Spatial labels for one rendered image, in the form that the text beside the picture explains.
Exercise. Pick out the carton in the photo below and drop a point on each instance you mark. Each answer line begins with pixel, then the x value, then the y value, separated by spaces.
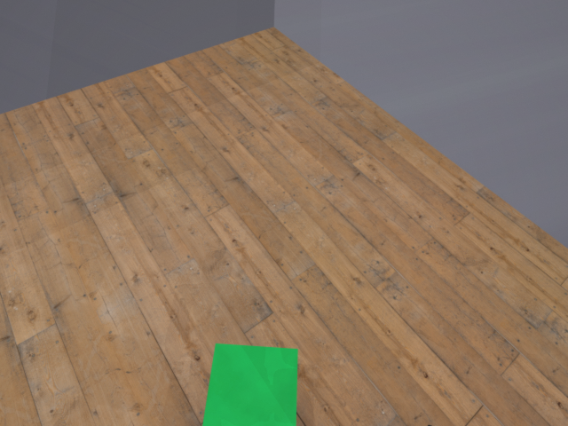
pixel 252 386

